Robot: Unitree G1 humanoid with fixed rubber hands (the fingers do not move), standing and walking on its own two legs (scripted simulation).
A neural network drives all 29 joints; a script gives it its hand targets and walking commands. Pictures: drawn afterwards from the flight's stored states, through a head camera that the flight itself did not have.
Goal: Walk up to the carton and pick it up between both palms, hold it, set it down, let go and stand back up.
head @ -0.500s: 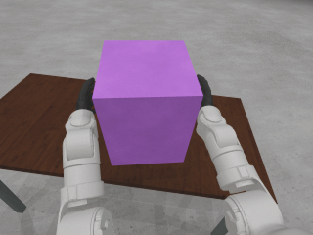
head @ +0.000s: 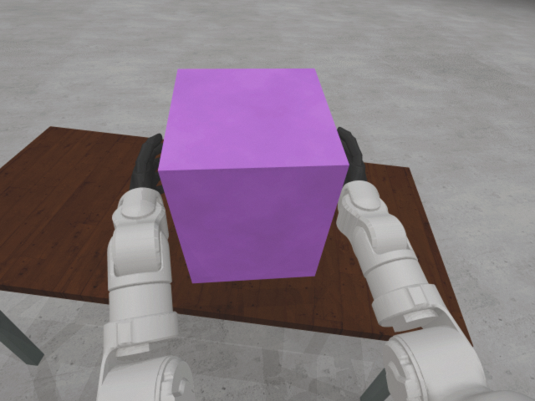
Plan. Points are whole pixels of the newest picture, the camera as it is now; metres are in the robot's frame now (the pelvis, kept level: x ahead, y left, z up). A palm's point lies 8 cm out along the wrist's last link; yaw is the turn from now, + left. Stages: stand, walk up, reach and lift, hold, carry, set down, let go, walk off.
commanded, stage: hold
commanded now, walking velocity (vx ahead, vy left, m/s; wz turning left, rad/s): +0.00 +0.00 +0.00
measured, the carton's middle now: (251, 180) +0.39 +0.00 +0.16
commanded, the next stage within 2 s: none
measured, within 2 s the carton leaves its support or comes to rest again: neither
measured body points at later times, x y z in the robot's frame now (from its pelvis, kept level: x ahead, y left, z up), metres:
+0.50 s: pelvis +0.00 +0.00 +0.00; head -0.04 +0.03 +0.45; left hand +0.37 +0.15 +0.17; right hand +0.38 -0.14 +0.18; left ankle +0.03 +0.13 -0.75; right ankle +0.02 -0.12 -0.75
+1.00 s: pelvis +0.00 +0.00 +0.00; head -0.04 +0.03 +0.45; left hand +0.37 +0.15 +0.17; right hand +0.37 -0.14 +0.18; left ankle +0.03 +0.13 -0.75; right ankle +0.02 -0.12 -0.75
